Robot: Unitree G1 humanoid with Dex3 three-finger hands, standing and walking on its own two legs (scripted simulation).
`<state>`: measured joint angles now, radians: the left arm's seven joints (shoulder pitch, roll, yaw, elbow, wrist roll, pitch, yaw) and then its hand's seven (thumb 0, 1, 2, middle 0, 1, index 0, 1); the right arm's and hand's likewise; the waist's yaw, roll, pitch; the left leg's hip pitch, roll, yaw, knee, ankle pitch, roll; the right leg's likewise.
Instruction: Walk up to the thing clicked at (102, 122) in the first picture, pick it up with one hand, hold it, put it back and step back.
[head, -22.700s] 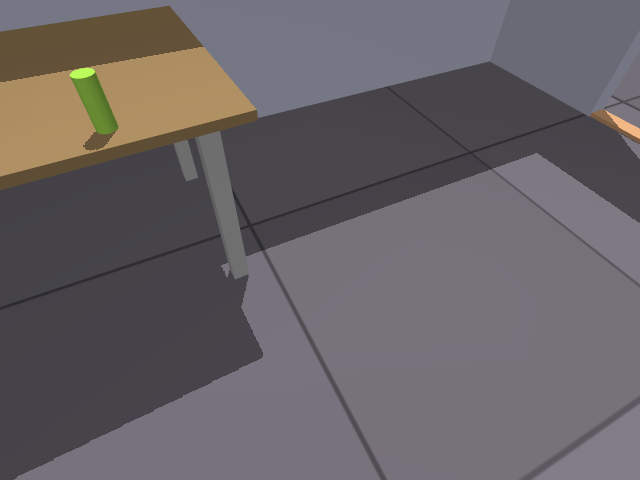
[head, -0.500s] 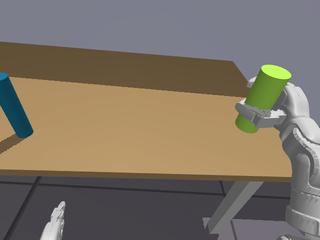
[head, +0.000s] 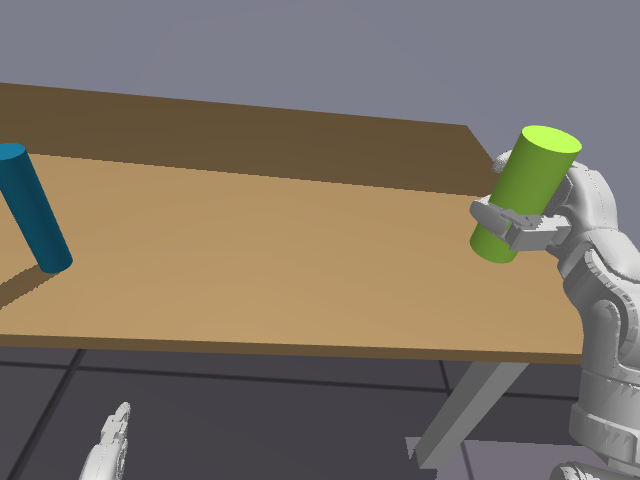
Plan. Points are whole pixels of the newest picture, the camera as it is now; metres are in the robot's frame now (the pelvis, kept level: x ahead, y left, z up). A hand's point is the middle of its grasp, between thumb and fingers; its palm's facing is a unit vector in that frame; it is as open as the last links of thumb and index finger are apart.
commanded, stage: hold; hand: right
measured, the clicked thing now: (518, 199) +0.33 -0.17 +0.27
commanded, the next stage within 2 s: crouch in 1.42 s
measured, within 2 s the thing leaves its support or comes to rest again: neither
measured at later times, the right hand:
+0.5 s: hand (509, 200) +0.34 -0.17 +0.26, palm faces +0.07 +1.00 -0.03, open 8.0 cm
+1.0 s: hand (503, 209) +0.33 -0.16 +0.26, palm faces +0.05 +1.00 -0.04, open 8.0 cm
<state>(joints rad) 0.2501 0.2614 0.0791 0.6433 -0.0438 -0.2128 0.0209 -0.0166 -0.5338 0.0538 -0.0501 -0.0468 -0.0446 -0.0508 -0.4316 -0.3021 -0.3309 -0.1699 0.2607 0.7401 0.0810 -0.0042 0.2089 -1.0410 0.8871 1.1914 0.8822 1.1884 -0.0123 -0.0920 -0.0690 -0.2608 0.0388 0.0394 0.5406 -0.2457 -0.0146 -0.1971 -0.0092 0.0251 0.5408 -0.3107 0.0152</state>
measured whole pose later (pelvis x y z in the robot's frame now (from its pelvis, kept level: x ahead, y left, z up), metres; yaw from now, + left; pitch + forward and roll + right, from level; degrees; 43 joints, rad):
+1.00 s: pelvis +0.00 +0.00 +0.00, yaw +0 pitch -2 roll +0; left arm 0.23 0.26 0.08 0.67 -0.04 -0.21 0.02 -0.02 -0.54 0.06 -0.05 -0.05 -0.05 -0.05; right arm -0.40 -0.29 -0.30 -0.19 0.26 0.73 0.09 0.00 0.21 -1.05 0.89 1.19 0.88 1.19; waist -0.01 -0.10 -0.07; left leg -0.25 0.04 0.04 0.53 -0.24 -0.02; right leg -0.19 -0.01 0.03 0.54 -0.31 0.01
